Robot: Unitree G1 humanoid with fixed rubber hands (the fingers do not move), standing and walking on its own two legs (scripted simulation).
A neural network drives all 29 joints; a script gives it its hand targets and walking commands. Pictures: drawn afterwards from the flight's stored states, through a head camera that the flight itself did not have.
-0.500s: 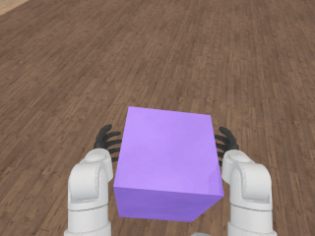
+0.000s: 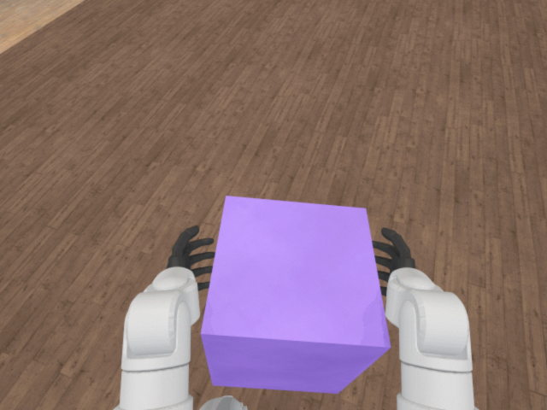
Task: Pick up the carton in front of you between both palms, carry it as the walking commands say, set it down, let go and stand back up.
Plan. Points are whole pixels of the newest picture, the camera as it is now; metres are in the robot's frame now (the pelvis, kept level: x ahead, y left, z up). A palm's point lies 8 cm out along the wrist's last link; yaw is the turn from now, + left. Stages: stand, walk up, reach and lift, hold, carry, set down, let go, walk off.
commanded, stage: carry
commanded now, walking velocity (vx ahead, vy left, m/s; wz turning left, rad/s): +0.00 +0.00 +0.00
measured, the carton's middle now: (285, 301) +0.29 +0.01 -0.04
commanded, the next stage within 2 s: none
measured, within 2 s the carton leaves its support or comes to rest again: neither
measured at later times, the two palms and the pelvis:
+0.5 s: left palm (197, 148) +0.50 +0.16 +0.08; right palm (373, 151) +0.49 -0.14 +0.08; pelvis +0.22 +0.02 -0.01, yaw -3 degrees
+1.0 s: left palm (218, 164) +0.51 +0.13 +0.03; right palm (382, 168) +0.50 -0.16 +0.03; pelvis +0.23 +0.00 -0.02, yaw -3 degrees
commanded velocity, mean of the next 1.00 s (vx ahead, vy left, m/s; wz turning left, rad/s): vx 0.00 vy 0.00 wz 0.00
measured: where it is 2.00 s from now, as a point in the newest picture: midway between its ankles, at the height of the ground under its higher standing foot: outside the picture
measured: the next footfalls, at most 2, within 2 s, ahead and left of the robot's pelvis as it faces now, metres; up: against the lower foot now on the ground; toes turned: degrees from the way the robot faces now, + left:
left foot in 0.20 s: +0.28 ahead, +0.12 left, +0.00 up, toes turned -9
right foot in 0.36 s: +0.16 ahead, -0.10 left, +0.00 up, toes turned -5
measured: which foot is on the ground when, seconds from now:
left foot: up 0.00-0.18, down 0.20-1.00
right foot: down 0.00-0.24, up 0.26-0.34, down 0.36-1.00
